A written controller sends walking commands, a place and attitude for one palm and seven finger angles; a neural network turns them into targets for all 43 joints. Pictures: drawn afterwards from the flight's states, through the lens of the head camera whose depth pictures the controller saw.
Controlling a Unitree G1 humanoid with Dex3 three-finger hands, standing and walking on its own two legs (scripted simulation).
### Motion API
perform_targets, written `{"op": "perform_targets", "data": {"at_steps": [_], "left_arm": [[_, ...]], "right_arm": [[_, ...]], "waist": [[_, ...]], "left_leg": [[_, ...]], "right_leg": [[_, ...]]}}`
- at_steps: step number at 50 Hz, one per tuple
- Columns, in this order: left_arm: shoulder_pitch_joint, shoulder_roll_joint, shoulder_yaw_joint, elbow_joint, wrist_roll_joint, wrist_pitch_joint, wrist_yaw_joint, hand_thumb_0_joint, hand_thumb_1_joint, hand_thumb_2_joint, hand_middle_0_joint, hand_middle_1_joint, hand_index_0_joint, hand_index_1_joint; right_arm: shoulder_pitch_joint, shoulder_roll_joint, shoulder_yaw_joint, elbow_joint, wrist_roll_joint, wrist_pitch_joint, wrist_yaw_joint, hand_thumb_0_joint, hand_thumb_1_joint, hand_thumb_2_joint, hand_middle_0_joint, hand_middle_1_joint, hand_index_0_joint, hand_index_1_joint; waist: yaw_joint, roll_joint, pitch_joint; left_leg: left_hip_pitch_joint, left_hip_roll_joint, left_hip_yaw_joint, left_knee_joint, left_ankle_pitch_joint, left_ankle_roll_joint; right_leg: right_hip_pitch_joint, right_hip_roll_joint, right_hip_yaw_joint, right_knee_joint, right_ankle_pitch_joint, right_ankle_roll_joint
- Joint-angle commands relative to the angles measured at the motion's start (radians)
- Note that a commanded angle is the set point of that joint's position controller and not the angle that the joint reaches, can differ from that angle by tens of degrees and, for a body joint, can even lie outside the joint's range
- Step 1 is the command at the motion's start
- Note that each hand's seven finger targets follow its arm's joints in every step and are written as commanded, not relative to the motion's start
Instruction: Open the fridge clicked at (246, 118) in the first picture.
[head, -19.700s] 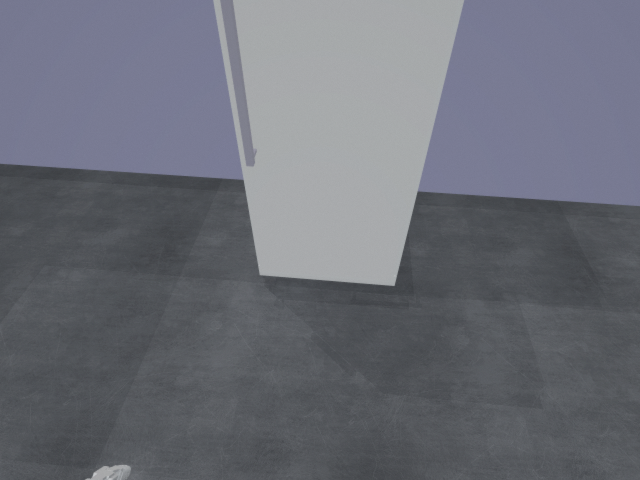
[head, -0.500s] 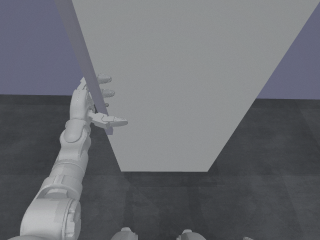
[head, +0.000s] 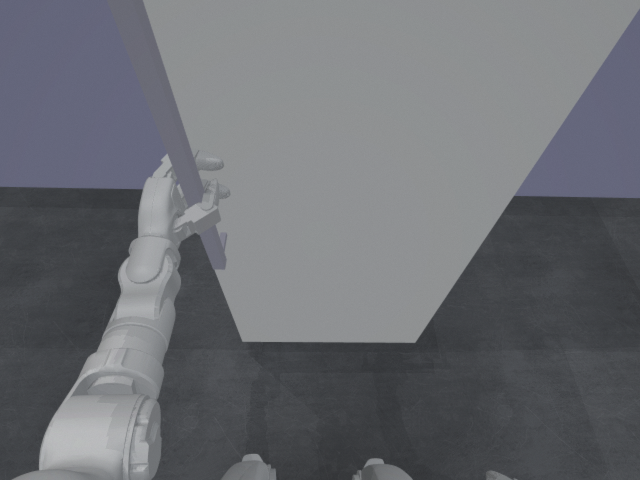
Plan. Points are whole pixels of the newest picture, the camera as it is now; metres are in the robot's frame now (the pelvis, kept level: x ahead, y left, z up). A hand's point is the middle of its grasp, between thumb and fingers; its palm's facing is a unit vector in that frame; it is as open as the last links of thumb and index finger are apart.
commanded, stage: grip the handle and tug to test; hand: left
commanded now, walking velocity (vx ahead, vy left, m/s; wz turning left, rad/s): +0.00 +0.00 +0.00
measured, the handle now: (184, 140) +0.48 +0.16 +0.15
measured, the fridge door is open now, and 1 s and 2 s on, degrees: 0 0 2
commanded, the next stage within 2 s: pull the door a little, standing still in 0.70 s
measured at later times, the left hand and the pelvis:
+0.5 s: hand (214, 208) +0.43 +0.13 +0.08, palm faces +0.01 -1.00 -0.01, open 5.1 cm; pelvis +0.01 +0.00 +0.00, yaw +0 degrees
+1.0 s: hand (209, 215) +0.42 +0.14 +0.08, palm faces -0.03 -1.00 -0.02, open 5.6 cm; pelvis +0.05 +0.00 +0.01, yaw -1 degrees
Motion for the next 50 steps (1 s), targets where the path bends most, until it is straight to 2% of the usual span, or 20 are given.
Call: {"op": "perform_targets", "data": {"at_steps": [1,6,8,11,15,18,21,26,30,31,33,34,38,40,42,43,44,47,49,50], "left_arm": [[-0.409,0.162,0.036,-0.202,-0.018,-0.072,-0.012,0.0,0.9,0.9,-0.45,-1.4,-0.45,-1.4],[-0.392,0.144,0.024,-0.259,-0.018,-0.084,-0.007,0.0,0.9,0.9,-0.45,-1.4,-0.45,-1.4],[-0.393,0.101,-0.014,-0.265,-0.017,-0.08,-0.005,0.0,0.9,0.9,-0.45,-1.4,-0.45,-1.4],[-0.401,0.141,0.01,-0.241,-0.006,-0.079,0.001,0.0,0.9,0.9,-0.45,-1.4,-0.45,-1.4],[-0.408,0.11,-0.014,-0.256,-0.007,-0.081,0.0,0.0,0.9,0.9,-0.45,-1.4,-0.45,-1.4],[-0.333,0.105,-0.011,-0.27,-0.014,-0.076,-0.005,0.0,0.9,0.9,-0.45,-1.4,-0.45,-1.4],[-0.282,0.057,-0.052,-0.343,-0.019,-0.078,-0.009,0.0,0.9,0.9,-0.45,-1.4,-0.45,-1.4],[-0.195,0.035,-0.083,-0.402,-0.014,-0.066,-0.003,0.0,0.9,0.9,-0.45,-1.4,-0.45,-1.4],[-0.042,0.054,-0.068,-0.493,-0.023,-0.06,-0.007,0.0,0.9,0.9,-0.45,-1.4,-0.45,-1.4],[-0.036,0.029,-0.094,-0.527,-0.024,-0.059,-0.009,0.0,0.9,0.9,-0.45,-1.4,-0.45,-1.4],[0.05,0.01,-0.107,-0.596,-0.036,-0.049,-0.014,0.0,0.9,0.9,-0.45,-1.4,-0.45,-1.4],[0.097,0.025,-0.091,-0.614,-0.04,-0.041,-0.013,0.0,0.9,0.9,-0.45,-1.4,-0.45,-1.4],[0.184,0.023,-0.098,-0.689,-0.047,-0.02,-0.014,0.0,0.9,0.9,-0.45,-1.4,-0.45,-1.4],[0.216,0.03,-0.1,-0.726,-0.046,-0.012,-0.013,0.0,0.9,0.9,-0.45,-1.4,-0.45,-1.4],[0.085,0.139,-0.002,-0.663,-0.035,-0.006,-0.001,0.0,0.9,0.9,-0.45,-1.4,-0.45,-1.4],[0.068,0.102,-0.03,-0.642,-0.031,-0.002,-0.005,0.0,0.9,0.9,-0.45,-1.4,-0.45,-1.4],[0.111,0.084,-0.033,-0.641,-0.035,-0.003,-0.009,0.0,0.9,0.9,-0.45,-1.4,-0.45,-1.4],[0.205,0.062,-0.037,-0.706,-0.056,-0.006,-0.02,0.0,0.9,0.9,-0.45,-1.4,-0.45,-1.4],[0.264,0.057,-0.043,-0.751,-0.062,-0.002,-0.027,0.0,0.9,0.9,-0.45,-1.4,-0.45,-1.4],[0.306,0.065,-0.039,-0.767,-0.061,-0.001,-0.028,0.0,0.9,0.9,-0.45,-1.4,-0.45,-1.4]], "right_arm": [[0.06,-0.144,-0.057,-0.093,0.005,-0.03,-0.017,0.0,-0.9,-0.9,0.2,0.3,0.2,0.3],[0.066,-0.142,-0.062,-0.09,0.003,-0.035,-0.012,0.0,-0.9,-0.9,0.2,0.3,0.2,0.3],[0.062,-0.14,-0.062,-0.092,0.004,-0.036,-0.006,0.0,-0.9,-0.9,0.2,0.3,0.2,0.3],[0.065,-0.147,-0.064,-0.088,0.004,-0.033,-0.009,0.0,-0.9,-0.9,0.2,0.3,0.2,0.3],[0.065,-0.145,-0.065,-0.093,0.004,-0.035,-0.009,0.0,-0.9,-0.9,0.2,0.3,0.2,0.3],[0.061,-0.145,-0.066,-0.098,0.005,-0.036,-0.005,0.0,-0.9,-0.9,0.2,0.3,0.2,0.3],[0.05,-0.137,-0.069,-0.111,0.007,-0.041,0.002,0.0,-0.9,-0.9,0.2,0.3,0.2,0.3],[0.043,-0.137,-0.07,-0.129,0.008,-0.04,0.01,0.0,-0.9,-0.9,0.2,0.3,0.2,0.3],[0.037,-0.138,-0.074,-0.154,0.009,-0.04,0.014,0.0,-0.9,-0.9,0.2,0.3,0.2,0.3],[0.031,-0.13,-0.073,-0.156,0.011,-0.041,0.016,0.0,-0.9,-0.9,0.2,0.3,0.2,0.3],[0.026,-0.125,-0.074,-0.168,0.012,-0.044,0.021,0.0,-0.9,-0.9,0.2,0.3,0.2,0.3],[0.026,-0.126,-0.075,-0.171,0.012,-0.043,0.021,0.0,-0.9,-0.9,0.2,0.3,0.2,0.3],[0.022,-0.121,-0.075,-0.182,0.011,-0.047,0.022,0.0,-0.9,-0.9,0.2,0.3,0.2,0.3],[0.018,-0.123,-0.074,-0.188,0.01,-0.049,0.019,0.0,-0.9,-0.9,0.2,0.3,0.2,0.3],[0.037,-0.137,-0.073,-0.152,0.005,-0.038,0.007,0.0,-0.9,-0.9,0.2,0.3,0.2,0.3],[0.036,-0.129,-0.07,-0.151,0.005,-0.037,0.005,0.0,-0.9,-0.9,0.2,0.3,0.2,0.3],[0.032,-0.125,-0.073,-0.155,0.005,-0.039,0.006,0.0,-0.9,-0.9,0.2,0.3,0.2,0.3],[0.011,-0.115,-0.071,-0.172,0.007,-0.043,0.007,0.0,-0.9,-0.9,0.2,0.3,0.2,0.3],[0.003,-0.111,-0.071,-0.182,0.006,-0.044,0.011,0.0,-0.9,-0.9,0.2,0.3,0.2,0.3],[0.006,-0.113,-0.071,-0.19,0.003,-0.045,0.012,0.0,-0.9,-0.9,0.2,0.3,0.2,0.3]], "waist": [[-0.006,-0.007,-0.363],[-0.001,0.037,-0.422],[-0.011,0.028,-0.393],[-0.013,0.003,-0.37],[-0.013,0.018,-0.377],[0.003,0.004,-0.401],[0.01,0.053,-0.437],[0.011,0.005,-0.395],[0.044,0.01,-0.432],[0.036,0.024,-0.43],[0.051,0.043,-0.439],[0.058,0.018,-0.441],[0.057,0.007,-0.406],[0.057,0.023,-0.393],[0.033,-0.012,-0.361],[0.024,-0.005,-0.34],[0.035,-0.015,-0.349],[0.066,0.052,-0.405],[0.078,0.061,-0.429],[0.083,0.032,-0.438]], "left_leg": [[0.241,-0.042,-0.024,-0.104,0.228,0.021],[0.312,-0.034,-0.034,-0.088,0.322,0.015],[0.302,-0.033,-0.035,-0.092,0.301,0.014],[0.274,-0.035,-0.036,-0.094,0.273,0.018],[0.287,-0.038,-0.036,-0.095,0.272,0.019],[0.298,-0.037,-0.033,-0.096,0.299,0.017],[0.349,-0.034,-0.029,-0.09,0.36,0.015],[0.337,-0.03,-0.03,-0.095,0.382,0.019],[0.35,-0.031,-0.02,-0.097,0.456,0.02],[0.369,-0.028,-0.019,-0.098,0.491,0.02],[0.397,-0.024,-0.017,-0.098,0.554,0.02],[0.394,-0.023,-0.015,-0.099,0.57,0.021],[0.392,-0.021,-0.009,-0.103,0.628,0.024],[0.395,-0.02,-0.009,-0.103,0.661,0.025],[0.365,-0.024,-0.009,-0.099,0.625,0.022],[0.352,-0.027,-0.01,-0.103,0.606,0.021],[0.361,-0.025,-0.01,-0.105,0.611,0.02],[0.42,-0.022,-0.008,-0.107,0.714,0.014],[0.433,-0.022,-0.004,-0.108,0.752,0.014],[0.426,-0.02,-0.009,-0.105,0.784,0.017]], "right_leg": [[0.129,0.029,0.023,-0.13,0.325,0.002],[0.107,0.031,0.014,-0.105,0.38,-0.002],[0.093,0.033,0.008,-0.11,0.362,0.0],[0.098,0.033,0.013,-0.114,0.348,0.0],[0.095,0.033,0.013,-0.114,0.342,-0.003],[0.119,0.032,0.011,-0.113,0.371,-0.003],[0.12,0.033,0.007,-0.106,0.412,-0.004],[0.135,0.035,0.001,-0.108,0.439,-0.002],[0.206,0.033,0.005,-0.101,0.51,-0.005],[0.204,0.032,0.005,-0.1,0.539,-0.003],[0.221,0.031,0.003,-0.101,0.574,0.0],[0.241,0.03,0.004,-0.102,0.596,0.001],[0.272,0.027,0.008,-0.109,0.668,0.008],[0.283,0.025,0.007,-0.107,0.685,0.007],[0.27,0.024,0.018,-0.111,0.71,0.011],[0.259,0.023,0.015,-0.11,0.696,0.012],[0.264,0.023,0.012,-0.11,0.688,0.011],[0.289,0.017,0.011,-0.107,0.709,0.007],[0.32,0.013,0.012,-0.106,0.752,0.007],[0.342,0.012,0.01,-0.099,0.775,0.005]]}}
